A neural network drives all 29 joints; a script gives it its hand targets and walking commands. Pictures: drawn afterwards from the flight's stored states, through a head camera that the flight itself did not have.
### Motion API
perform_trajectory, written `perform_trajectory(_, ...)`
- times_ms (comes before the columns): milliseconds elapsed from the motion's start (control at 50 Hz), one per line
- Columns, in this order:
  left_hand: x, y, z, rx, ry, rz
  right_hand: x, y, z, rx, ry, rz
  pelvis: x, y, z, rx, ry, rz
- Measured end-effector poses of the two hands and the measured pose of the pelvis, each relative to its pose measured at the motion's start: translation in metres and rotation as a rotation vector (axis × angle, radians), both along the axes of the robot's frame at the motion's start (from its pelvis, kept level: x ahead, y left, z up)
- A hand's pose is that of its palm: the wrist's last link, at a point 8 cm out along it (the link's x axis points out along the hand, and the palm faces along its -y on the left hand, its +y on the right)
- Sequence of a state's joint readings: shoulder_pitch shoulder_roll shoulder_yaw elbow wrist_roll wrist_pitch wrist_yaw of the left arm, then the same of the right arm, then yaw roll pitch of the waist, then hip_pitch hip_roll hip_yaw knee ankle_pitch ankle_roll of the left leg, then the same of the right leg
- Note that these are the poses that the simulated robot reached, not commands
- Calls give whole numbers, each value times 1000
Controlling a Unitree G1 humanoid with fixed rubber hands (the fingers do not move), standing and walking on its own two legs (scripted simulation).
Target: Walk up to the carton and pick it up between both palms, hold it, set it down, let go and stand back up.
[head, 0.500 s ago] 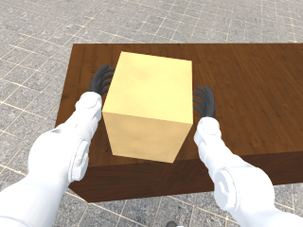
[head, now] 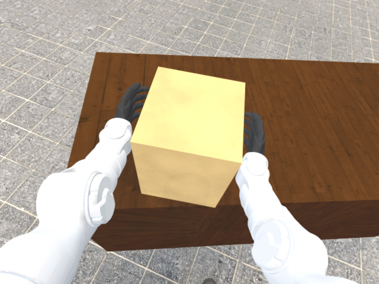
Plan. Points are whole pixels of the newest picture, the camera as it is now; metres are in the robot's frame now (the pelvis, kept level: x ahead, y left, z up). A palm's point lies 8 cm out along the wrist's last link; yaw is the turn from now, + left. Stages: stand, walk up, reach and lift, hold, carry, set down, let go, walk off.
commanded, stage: reach and lift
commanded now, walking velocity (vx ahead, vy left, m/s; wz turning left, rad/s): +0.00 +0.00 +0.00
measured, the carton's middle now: (188, 142) +0.44 -0.03 -0.01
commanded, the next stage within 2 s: none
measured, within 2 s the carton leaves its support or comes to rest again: leaves its support in 1.92 s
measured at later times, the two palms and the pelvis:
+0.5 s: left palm (124, 118) +0.46 +0.11 +0.06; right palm (252, 149) +0.39 -0.17 +0.04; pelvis +0.04 +0.00 +0.02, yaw +1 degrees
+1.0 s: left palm (124, 118) +0.46 +0.11 +0.06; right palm (252, 149) +0.39 -0.17 +0.04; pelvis +0.03 +0.00 +0.02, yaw +1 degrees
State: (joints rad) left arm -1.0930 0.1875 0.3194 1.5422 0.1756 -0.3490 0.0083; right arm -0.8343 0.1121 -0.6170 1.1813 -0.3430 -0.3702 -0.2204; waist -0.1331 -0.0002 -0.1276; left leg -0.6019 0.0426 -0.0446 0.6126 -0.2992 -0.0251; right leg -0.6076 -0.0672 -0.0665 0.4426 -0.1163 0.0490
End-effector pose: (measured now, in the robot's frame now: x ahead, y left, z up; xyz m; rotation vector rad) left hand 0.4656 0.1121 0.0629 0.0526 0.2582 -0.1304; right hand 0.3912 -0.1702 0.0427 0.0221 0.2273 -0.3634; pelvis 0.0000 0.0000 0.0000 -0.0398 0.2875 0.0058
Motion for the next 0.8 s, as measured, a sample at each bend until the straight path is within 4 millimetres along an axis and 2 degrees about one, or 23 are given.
perform_trajectory(160,-5,2,1,5,-20,3,-2,2,-1,-32,-42,13,19,3,13,1,-84,16)
perform_trajectory(340,-2,2,-2,5,-7,2,1,2,-4,-50,-40,21,37,-1,18,7,-125,17)
perform_trajectory(800,-2,3,0,44,-19,-9,0,2,-3,-80,-46,21,34,-3,21,12,-127,13)
